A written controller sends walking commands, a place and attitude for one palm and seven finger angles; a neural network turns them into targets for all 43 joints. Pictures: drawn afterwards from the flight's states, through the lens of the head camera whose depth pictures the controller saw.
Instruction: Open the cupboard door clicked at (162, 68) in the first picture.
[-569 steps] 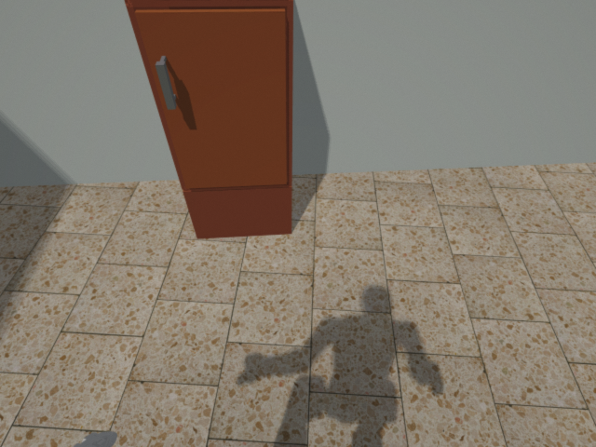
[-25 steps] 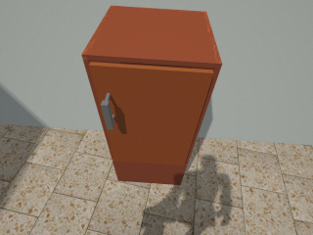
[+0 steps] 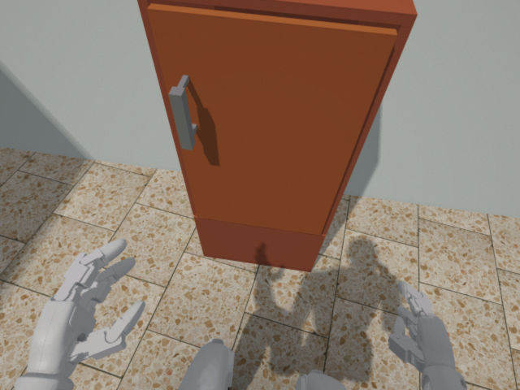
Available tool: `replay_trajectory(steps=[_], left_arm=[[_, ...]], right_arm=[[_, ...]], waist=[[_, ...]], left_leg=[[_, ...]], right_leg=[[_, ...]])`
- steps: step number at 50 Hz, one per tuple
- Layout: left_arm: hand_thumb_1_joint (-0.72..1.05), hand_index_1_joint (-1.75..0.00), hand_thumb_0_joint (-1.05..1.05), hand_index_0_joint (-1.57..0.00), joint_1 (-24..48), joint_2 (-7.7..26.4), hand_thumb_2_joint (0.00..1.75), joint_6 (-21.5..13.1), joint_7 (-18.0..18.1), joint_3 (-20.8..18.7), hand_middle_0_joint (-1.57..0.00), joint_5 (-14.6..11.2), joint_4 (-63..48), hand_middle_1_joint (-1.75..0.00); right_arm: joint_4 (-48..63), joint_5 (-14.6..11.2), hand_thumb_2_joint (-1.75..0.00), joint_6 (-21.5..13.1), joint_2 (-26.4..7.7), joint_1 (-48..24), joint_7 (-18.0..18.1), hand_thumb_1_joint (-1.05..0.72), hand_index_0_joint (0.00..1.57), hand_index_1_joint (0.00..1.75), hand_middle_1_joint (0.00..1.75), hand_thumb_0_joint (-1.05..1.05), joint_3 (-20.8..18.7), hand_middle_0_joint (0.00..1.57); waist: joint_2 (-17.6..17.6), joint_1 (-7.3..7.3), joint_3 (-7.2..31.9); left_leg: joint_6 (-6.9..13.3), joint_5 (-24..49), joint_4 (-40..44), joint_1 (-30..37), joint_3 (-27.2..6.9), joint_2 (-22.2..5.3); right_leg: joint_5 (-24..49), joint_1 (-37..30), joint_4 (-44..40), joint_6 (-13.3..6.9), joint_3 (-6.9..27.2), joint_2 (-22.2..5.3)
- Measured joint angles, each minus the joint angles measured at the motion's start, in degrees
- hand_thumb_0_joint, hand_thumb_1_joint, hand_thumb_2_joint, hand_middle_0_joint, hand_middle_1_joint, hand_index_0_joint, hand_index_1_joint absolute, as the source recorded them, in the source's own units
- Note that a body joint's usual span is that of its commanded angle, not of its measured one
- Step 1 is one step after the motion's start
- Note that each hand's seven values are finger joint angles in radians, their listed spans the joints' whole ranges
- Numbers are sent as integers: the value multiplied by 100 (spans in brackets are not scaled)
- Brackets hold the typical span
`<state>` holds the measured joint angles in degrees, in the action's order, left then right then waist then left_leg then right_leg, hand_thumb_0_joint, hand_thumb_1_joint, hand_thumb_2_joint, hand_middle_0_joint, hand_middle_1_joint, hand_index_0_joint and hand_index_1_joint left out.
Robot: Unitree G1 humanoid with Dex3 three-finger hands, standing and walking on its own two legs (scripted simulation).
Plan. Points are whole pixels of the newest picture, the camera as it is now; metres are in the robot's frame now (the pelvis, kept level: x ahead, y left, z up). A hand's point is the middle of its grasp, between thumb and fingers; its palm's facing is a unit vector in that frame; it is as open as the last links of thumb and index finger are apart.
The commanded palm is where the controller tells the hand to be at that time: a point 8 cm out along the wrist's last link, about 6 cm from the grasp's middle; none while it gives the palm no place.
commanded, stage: raise the hand with hooked fingers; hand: left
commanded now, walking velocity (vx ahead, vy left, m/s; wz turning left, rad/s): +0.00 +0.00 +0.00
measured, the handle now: (186, 113) +0.56 +0.21 +0.08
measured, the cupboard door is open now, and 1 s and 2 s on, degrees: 0 0 0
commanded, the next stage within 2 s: move the hooked fingers beside the handle in 1.56 s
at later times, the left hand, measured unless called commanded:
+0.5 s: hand (95, 270) +0.25 +0.26 +0.06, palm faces -0.04 -1.00 -0.05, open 12.3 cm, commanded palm +0.23 +0.31 +0.08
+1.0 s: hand (55, 227) +0.29 +0.32 +0.09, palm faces -0.03 -1.00 -0.05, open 14.0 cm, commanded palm +0.27 +0.37 +0.10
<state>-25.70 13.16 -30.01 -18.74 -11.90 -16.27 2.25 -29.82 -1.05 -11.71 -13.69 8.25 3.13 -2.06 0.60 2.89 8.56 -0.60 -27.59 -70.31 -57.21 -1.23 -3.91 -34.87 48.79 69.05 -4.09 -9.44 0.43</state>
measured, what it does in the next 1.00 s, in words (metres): shifts its weight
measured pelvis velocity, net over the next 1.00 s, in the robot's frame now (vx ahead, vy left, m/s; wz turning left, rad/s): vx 0.01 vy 0.06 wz -0.02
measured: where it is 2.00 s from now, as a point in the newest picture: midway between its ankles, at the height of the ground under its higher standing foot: outside the picture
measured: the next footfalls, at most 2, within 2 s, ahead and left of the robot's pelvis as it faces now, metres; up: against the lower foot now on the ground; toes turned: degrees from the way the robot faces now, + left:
none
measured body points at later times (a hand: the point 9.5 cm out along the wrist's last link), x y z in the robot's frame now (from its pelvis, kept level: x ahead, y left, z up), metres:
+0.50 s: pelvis +0.00 +0.03 +0.02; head +0.06 +0.04 +0.47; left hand +0.24 +0.31 +0.07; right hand +0.14 -0.24 -0.05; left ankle +0.06 +0.13 -0.64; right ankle +0.00 -0.08 -0.63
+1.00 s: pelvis +0.01 +0.06 +0.04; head +0.07 +0.08 +0.48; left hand +0.29 +0.37 +0.10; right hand +0.17 -0.19 -0.03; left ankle +0.06 +0.13 -0.64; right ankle +0.00 -0.08 -0.63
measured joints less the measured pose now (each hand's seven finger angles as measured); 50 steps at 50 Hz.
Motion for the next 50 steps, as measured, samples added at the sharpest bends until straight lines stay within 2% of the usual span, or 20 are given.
replay_trajectory(steps=[3,6,9,12,15,19,23,38,44,50], left_arm=[[39,-62,2,-23,473,172,69,111,-274,-21,-23,-99,69,-62],[32,-66,2,-24,867,316,66,593,-477,-89,-24,-194,281,-67],[25,-71,1,-24,981,370,63,991,-474,-246,-25,-286,479,-71],[19,-75,1,-25,922,355,60,1013,-349,-427,-25,-340,597,-76],[12,-80,1,-25,892,354,57,782,-293,-546,-26,-359,726,-80],[2,-86,1,-26,972,385,53,537,-393,-565,-26,-372,907,-86],[-7,-92,1,-27,1117,449,49,498,-513,-549,-27,-384,1032,-92],[-41,-113,0,-29,1766,769,34,986,-639,-742,-29,-322,1211,-114],[-47,-118,0,-29,2127,914,32,1129,-833,-898,-30,-334,1532,-118],[-50,-119,-1,-30,2424,1081,31,1208,-1012,-1086,-30,-350,1832,-120]], right_arm=[[-234,-44,-90,-27,81,96,48,-91,20,29,30,1,184,20],[-383,-102,-90,27,188,249,63,-91,20,30,30,1,303,20],[-449,-123,-90,97,258,470,67,-90,20,30,30,1,326,20],[-481,-115,-90,109,230,701,62,-90,20,30,30,1,273,20],[-518,-108,-90,74,107,860,55,-90,20,30,30,1,194,20],[-533,-123,-90,7,-110,933,53,-90,20,30,30,1,96,20],[-490,-141,-90,-41,-231,860,67,-91,20,30,30,1,69,20],[-6,-103,-90,-19,-82,539,-63,-90,20,30,30,1,415,20],[-8,-92,-90,51,-78,583,-59,-90,20,30,30,1,504,20],[-97,-91,-90,107,-136,692,-38,-90,21,30,30,1,501,20]], waist=[[109,-37,-42],[189,-159,-84],[213,-302,-83],[209,-405,-52],[192,-440,-29],[177,-423,-52],[121,-404,-101],[70,-312,-175],[82,-274,-203],[73,-308,-242]], left_leg=[[-8,44,-43,-116,-72,-21],[-3,123,89,-50,-28,-34],[29,215,353,151,105,-41],[74,291,603,341,229,-32],[119,327,727,419,299,-14],[190,318,730,414,326,16],[257,302,728,430,345,44],[411,357,1002,759,326,142],[447,378,1078,825,329,173],[458,401,1148,868,341,174]], right_leg=[[51,80,-1,-19,-65,30],[146,48,-118,-4,-22,42],[266,-73,-330,52,104,42],[369,-198,-540,102,219,31],[428,-252,-659,144,284,14],[451,-267,-704,203,309,-15],[469,-306,-747,262,327,-40],[654,-759,-1239,426,300,-97],[696,-845,-1350,461,301,-117],[736,-889,-1438,472,315,-113]])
